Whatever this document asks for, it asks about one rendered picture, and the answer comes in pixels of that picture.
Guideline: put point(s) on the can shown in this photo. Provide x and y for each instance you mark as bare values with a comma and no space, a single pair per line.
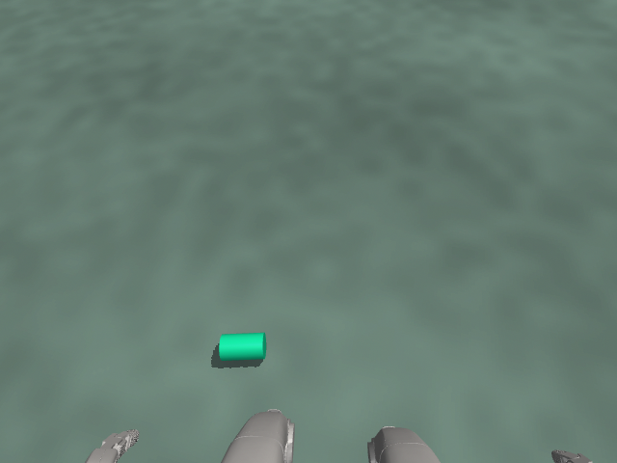
248,346

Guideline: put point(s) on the left robot hand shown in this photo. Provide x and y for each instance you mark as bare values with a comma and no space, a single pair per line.
114,447

